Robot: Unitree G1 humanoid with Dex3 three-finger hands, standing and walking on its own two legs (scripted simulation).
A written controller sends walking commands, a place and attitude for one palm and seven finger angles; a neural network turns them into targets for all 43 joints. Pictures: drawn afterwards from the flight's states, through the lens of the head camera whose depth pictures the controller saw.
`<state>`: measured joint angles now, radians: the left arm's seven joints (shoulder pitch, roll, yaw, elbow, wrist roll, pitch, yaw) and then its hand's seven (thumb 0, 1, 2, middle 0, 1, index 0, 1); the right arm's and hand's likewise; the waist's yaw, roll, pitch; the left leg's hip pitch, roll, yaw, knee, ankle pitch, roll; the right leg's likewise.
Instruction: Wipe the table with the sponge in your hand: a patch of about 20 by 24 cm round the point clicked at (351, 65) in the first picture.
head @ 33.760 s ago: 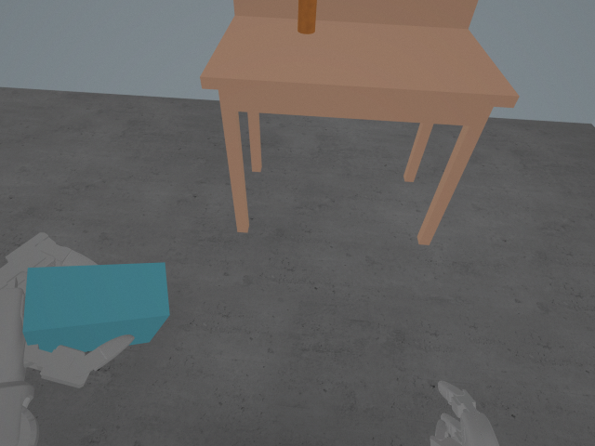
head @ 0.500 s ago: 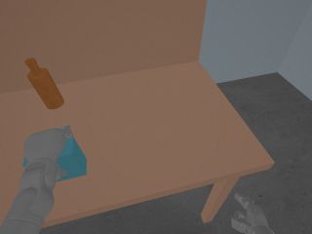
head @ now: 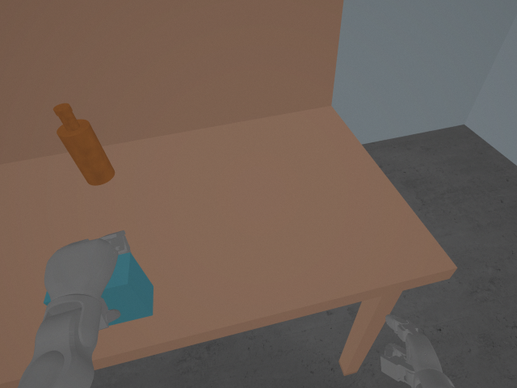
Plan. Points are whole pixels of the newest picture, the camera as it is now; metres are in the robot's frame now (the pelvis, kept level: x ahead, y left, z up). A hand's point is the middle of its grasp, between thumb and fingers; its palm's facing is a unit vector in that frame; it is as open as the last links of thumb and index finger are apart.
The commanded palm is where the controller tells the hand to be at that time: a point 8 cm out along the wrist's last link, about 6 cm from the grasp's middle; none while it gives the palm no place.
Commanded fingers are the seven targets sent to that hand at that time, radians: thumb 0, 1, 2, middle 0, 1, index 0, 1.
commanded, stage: lift the sponge slowly off the table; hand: left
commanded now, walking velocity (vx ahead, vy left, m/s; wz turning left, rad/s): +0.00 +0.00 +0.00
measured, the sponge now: (110, 298) +0.23 +0.29 +0.01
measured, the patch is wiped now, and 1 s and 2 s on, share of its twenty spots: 1.00 1.00 1.00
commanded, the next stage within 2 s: none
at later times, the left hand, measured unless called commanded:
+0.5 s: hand (101, 285) +0.22 +0.28 +0.06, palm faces -0.03 -0.12 -0.99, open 9.8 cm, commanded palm +0.20 +0.28 +0.13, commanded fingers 0.00 0.10 1.30 -1.20 -1.60 -1.20 -1.60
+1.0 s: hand (97, 271) +0.23 +0.27 +0.10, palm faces +0.03 -0.11 -0.99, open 9.8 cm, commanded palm +0.20 +0.27 +0.17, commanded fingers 0.00 0.10 1.30 -1.20 -1.60 -1.20 -1.60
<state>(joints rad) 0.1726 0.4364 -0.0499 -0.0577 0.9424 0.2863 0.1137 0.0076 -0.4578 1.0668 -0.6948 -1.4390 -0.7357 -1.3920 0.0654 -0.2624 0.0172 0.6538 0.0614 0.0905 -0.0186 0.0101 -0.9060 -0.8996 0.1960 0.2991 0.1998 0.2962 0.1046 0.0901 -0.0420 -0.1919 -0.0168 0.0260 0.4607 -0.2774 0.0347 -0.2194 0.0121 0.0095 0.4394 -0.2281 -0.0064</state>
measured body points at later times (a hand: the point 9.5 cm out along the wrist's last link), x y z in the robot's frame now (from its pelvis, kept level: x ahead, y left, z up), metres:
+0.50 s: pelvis +0.00 -0.01 +0.00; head +0.00 -0.04 +0.45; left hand +0.22 +0.28 +0.12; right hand +0.23 -0.22 -0.09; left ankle -0.02 +0.10 -0.74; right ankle +0.00 -0.12 -0.74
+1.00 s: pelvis -0.01 +0.00 +0.01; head -0.02 -0.04 +0.45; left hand +0.22 +0.27 +0.15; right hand +0.23 -0.21 -0.08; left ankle -0.02 +0.10 -0.74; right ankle +0.00 -0.12 -0.74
